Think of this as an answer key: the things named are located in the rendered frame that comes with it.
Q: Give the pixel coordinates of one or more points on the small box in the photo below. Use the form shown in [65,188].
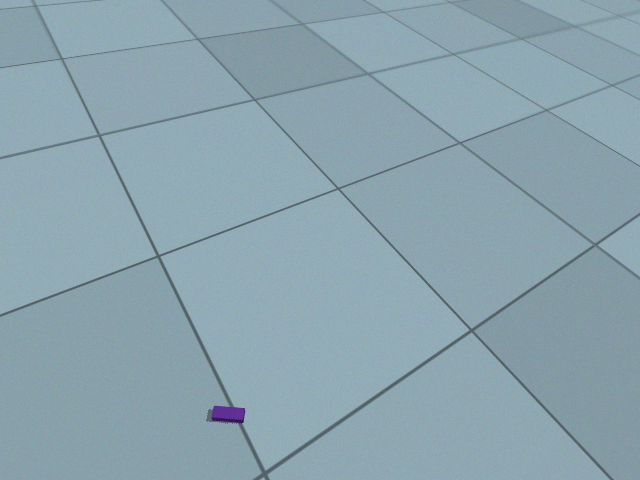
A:
[228,414]

